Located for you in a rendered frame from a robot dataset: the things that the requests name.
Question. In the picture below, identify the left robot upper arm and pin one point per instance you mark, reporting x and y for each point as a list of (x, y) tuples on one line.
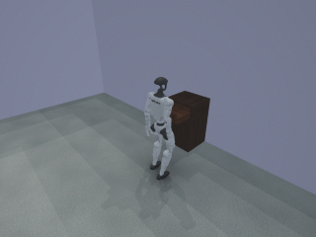
[(148, 103)]

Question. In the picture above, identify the left robot forearm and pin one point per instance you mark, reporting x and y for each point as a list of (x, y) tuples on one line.
[(147, 118)]

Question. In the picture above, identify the robot left hand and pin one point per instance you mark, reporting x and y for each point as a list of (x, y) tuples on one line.
[(146, 129)]

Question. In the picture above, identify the right robot foot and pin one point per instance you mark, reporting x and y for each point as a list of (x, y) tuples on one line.
[(159, 177)]

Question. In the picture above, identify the right robot forearm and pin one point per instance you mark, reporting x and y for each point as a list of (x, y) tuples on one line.
[(169, 128)]

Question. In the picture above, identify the right robot upper arm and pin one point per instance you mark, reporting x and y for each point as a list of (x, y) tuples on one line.
[(169, 103)]

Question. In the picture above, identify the robot right hand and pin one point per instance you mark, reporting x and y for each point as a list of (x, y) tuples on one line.
[(171, 143)]

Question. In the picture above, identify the drawer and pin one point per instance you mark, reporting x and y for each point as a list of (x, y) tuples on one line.
[(179, 113)]

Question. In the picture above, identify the cabinet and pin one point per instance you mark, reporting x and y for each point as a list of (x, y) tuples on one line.
[(190, 133)]

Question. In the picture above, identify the robot head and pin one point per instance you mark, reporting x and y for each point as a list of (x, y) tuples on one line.
[(160, 81)]

